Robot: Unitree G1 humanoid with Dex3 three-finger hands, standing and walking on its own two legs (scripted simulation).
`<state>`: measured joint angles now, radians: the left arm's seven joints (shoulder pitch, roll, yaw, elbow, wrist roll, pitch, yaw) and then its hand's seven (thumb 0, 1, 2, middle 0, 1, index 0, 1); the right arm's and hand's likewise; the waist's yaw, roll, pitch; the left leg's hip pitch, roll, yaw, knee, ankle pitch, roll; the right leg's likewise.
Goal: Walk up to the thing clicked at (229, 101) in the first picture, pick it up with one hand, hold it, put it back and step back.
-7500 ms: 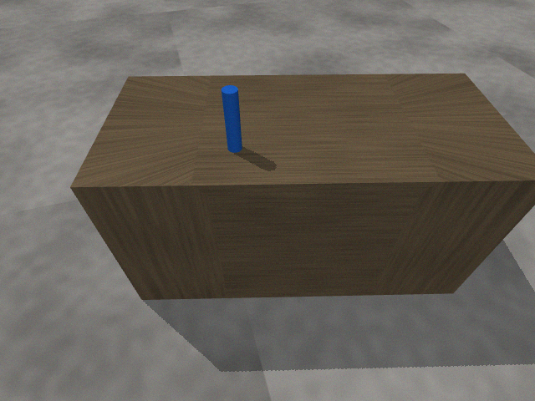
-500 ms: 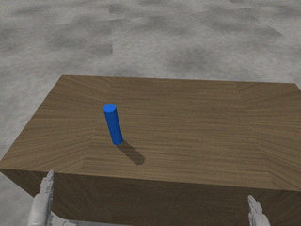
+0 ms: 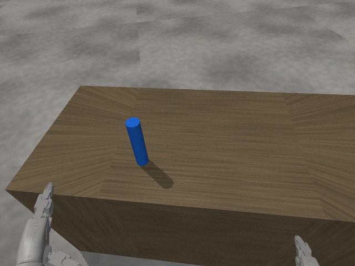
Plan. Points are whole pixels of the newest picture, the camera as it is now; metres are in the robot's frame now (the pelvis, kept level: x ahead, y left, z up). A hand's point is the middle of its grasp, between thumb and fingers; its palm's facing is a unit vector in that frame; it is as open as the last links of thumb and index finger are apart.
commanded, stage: rise first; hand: left
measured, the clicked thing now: (138, 143) +0.48 +0.17 -0.04
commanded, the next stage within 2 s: go down in 0.22 s
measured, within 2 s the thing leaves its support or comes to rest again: neither
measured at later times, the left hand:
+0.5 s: hand (68, 233) +0.18 +0.25 +0.03, palm faces +0.28 -0.90 -0.34, open 17.6 cm
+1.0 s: hand (57, 192) +0.26 +0.30 +0.05, palm faces +0.20 -0.97 -0.14, open 17.7 cm
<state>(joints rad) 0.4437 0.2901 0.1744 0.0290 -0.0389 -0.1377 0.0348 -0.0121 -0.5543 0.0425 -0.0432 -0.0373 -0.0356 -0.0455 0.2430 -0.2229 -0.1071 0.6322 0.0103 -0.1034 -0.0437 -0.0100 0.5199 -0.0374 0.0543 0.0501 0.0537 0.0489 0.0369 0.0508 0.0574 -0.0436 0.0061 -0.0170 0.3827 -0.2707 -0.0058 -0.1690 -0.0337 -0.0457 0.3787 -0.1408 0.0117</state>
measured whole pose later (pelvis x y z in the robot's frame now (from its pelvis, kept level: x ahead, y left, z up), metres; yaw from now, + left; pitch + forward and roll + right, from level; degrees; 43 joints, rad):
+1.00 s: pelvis +0.00 +0.02 -0.01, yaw +0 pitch +1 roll -1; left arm 0.07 0.37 0.39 0.39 -0.22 -0.25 -0.29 -0.01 -0.60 0.04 -0.06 -0.05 -0.07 -0.04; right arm 0.19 -0.22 -0.08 0.73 0.03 -0.11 -0.06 -0.01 0.51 -0.05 0.05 0.05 0.05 0.05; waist 0.01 0.02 -0.01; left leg -0.20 -0.01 -0.01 0.52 -0.33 0.01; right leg -0.31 -0.05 -0.03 0.47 -0.18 0.03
